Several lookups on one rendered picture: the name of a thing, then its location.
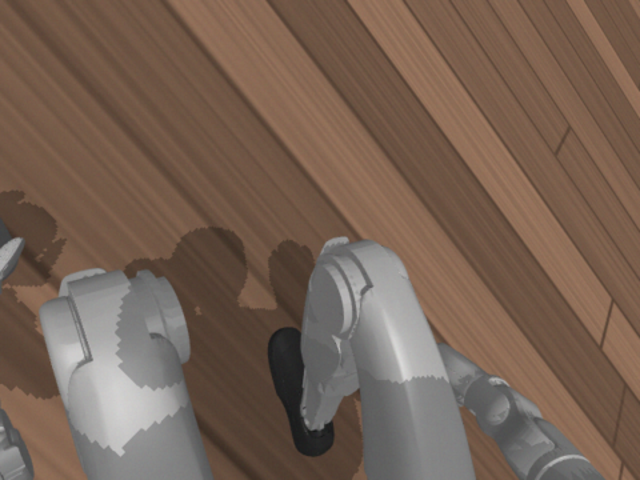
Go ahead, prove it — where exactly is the left robot arm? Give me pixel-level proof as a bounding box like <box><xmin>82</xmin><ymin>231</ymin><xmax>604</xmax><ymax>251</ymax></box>
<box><xmin>0</xmin><ymin>403</ymin><xmax>34</xmax><ymax>480</ymax></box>

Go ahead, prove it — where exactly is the right robot foot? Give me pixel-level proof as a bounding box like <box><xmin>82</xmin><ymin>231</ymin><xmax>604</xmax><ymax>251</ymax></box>
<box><xmin>268</xmin><ymin>327</ymin><xmax>334</xmax><ymax>457</ymax></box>

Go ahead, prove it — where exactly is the left robot hand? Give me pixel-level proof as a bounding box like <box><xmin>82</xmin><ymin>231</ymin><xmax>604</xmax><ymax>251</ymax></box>
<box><xmin>0</xmin><ymin>237</ymin><xmax>25</xmax><ymax>295</ymax></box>

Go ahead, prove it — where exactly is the can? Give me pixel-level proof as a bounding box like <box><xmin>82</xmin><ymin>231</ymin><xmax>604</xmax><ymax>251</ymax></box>
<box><xmin>0</xmin><ymin>217</ymin><xmax>19</xmax><ymax>281</ymax></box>

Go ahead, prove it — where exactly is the right robot arm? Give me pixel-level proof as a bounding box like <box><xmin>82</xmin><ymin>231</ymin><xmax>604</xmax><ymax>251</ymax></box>
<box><xmin>464</xmin><ymin>375</ymin><xmax>606</xmax><ymax>480</ymax></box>

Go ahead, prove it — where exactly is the right robot hand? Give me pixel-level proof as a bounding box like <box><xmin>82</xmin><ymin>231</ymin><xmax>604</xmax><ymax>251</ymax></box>
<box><xmin>437</xmin><ymin>343</ymin><xmax>489</xmax><ymax>407</ymax></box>

